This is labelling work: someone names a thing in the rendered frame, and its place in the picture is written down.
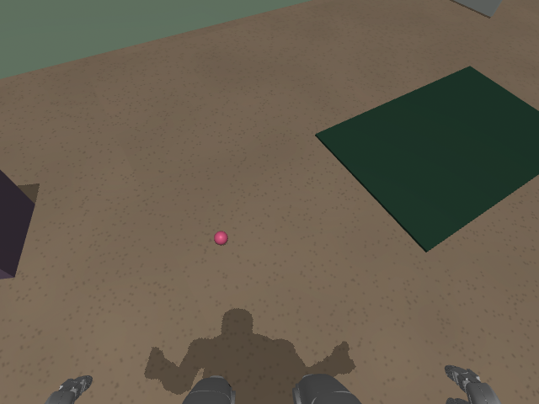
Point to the ball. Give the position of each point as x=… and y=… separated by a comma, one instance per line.
x=220, y=237

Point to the right robot hand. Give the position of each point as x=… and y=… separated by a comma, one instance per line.
x=469, y=382

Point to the left robot hand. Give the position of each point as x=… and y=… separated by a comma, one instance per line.
x=70, y=390

